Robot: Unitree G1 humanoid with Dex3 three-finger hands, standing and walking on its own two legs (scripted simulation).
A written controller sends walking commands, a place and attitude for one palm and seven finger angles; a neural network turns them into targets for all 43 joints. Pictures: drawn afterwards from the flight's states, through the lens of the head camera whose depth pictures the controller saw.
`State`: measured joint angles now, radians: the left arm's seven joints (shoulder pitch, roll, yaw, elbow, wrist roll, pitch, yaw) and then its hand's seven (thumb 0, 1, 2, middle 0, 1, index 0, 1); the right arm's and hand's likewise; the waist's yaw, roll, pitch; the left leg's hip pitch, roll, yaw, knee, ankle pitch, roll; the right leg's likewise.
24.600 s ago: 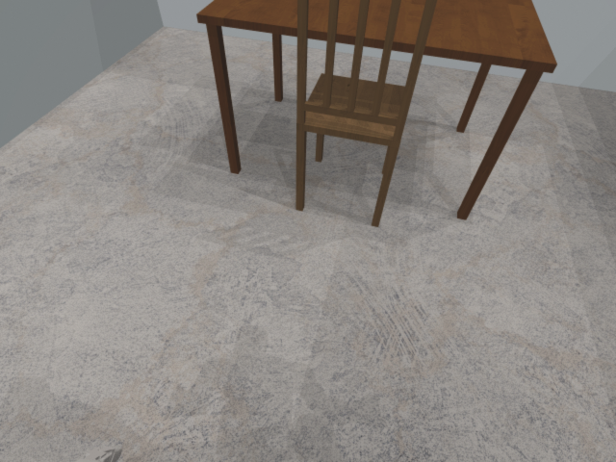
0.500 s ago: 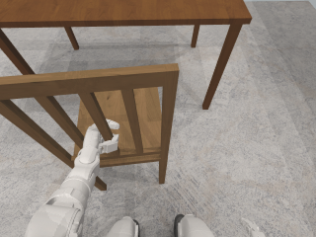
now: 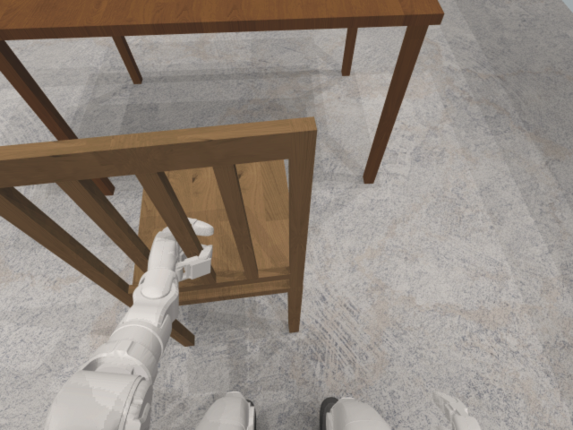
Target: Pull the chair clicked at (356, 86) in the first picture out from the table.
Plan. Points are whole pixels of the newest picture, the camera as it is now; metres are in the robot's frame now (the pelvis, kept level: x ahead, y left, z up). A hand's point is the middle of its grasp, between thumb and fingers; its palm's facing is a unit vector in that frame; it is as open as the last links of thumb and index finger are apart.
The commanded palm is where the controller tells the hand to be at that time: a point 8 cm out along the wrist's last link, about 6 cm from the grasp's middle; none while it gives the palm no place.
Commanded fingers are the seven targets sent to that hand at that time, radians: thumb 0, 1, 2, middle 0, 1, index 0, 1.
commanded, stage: step backward, pulling the chair out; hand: left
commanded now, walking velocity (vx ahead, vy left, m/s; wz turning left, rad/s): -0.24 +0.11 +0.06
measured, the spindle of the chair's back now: (187, 239) +0.39 +0.16 -0.03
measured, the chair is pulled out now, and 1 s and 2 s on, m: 0.46 0.61 0.61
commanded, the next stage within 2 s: stop walking, hand still on the chair in 0.30 s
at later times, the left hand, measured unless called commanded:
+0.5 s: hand (198, 318) +0.27 +0.14 -0.06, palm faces +0.03 -0.98 -0.18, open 5.6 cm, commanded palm +0.25 +0.19 -0.04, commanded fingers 0.00 0.90 0.90 -0.50 -1.45 -0.50 -1.45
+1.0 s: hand (193, 355) +0.22 +0.14 -0.06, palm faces +0.02 -0.99 -0.17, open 5.6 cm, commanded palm +0.20 +0.19 -0.04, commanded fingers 0.00 0.90 0.90 -0.50 -1.45 -0.50 -1.45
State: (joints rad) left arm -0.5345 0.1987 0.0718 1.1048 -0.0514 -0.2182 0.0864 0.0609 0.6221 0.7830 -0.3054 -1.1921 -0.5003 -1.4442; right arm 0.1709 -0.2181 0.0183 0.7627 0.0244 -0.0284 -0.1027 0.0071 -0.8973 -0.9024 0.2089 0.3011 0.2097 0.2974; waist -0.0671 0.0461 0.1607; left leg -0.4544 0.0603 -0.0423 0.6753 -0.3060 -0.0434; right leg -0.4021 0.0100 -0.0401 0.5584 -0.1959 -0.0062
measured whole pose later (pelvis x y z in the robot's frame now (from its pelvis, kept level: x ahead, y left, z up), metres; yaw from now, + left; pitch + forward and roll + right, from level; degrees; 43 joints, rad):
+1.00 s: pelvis -0.03 +0.01 +0.01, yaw -1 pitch -1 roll +0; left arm -0.04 0.13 -0.04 0.73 -0.04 -0.12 0.10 0.08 0.63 0.79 -0.26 -1.19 -0.50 -1.44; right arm 0.21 -0.17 0.07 0.71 0.01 -0.04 -0.11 0.01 -0.90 -0.90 0.21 0.30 0.21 0.30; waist -0.02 0.02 0.04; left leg -0.22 0.04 0.00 0.44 -0.20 -0.03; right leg -0.23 -0.03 -0.02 0.44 -0.20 0.02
